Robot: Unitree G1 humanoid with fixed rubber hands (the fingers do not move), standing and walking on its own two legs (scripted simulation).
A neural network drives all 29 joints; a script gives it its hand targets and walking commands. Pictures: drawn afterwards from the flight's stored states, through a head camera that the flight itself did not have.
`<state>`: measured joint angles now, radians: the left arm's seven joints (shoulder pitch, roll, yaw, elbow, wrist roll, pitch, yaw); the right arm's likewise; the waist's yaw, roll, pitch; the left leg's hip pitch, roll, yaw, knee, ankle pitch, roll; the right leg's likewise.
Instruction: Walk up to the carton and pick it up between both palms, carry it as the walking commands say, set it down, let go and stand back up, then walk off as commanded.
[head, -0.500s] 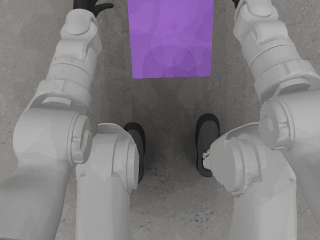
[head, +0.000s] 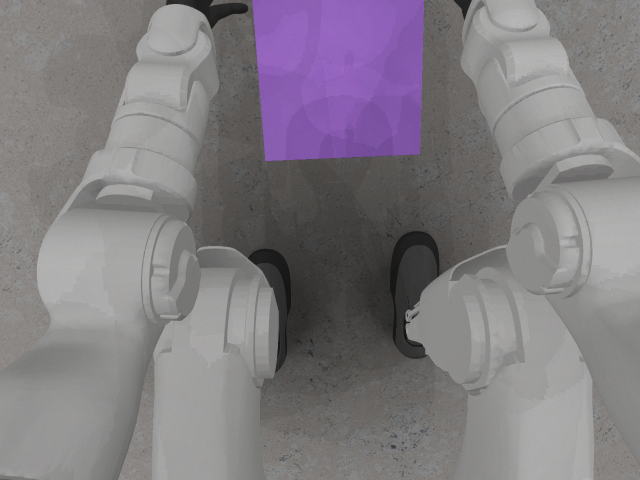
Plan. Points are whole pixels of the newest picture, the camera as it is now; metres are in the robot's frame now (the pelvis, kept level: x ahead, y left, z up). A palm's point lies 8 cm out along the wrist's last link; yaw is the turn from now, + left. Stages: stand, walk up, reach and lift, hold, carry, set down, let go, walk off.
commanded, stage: reach and lift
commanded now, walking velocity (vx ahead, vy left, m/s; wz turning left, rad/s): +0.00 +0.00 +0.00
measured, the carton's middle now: (335, 24) +0.54 -0.02 -0.28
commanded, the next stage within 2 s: none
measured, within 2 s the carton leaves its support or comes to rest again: leaves its support in 0.54 s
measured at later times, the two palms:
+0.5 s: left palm (194, 7) +0.54 +0.11 -0.18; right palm out of the picture +0.54 -0.15 -0.18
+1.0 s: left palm out of the picture +0.53 +0.10 -0.13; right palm out of the picture +0.54 -0.15 -0.13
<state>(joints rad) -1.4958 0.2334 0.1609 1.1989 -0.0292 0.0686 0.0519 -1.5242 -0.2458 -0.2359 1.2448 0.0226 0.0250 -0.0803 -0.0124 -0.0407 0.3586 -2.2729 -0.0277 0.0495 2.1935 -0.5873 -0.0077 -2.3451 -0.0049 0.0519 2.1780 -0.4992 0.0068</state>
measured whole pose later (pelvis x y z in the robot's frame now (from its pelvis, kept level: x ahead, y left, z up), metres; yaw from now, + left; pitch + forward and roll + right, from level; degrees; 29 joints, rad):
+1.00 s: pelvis -0.02 -0.01 +0.00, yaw +0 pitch +28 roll +3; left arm -1.49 0.20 0.14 0.99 -0.03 0.32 0.15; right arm -1.55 -0.21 -0.18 1.08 0.08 0.21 -0.31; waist -0.01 -0.02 0.48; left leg -2.12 -0.06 0.01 2.20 -0.57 -0.03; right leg -2.19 0.04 0.05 2.19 -0.49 0.01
